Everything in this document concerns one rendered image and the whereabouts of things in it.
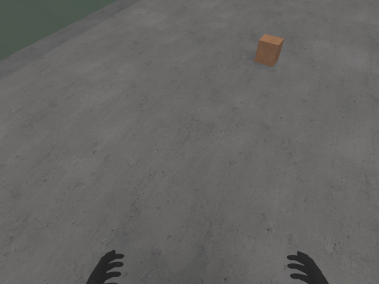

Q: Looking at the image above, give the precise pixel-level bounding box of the carton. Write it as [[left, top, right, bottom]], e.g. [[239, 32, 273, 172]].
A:
[[254, 34, 284, 67]]

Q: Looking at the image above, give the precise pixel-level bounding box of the right robot hand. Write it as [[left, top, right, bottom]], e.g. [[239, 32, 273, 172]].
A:
[[287, 251, 329, 284]]

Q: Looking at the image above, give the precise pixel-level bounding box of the left robot hand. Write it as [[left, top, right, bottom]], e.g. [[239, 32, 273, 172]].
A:
[[86, 250, 124, 284]]

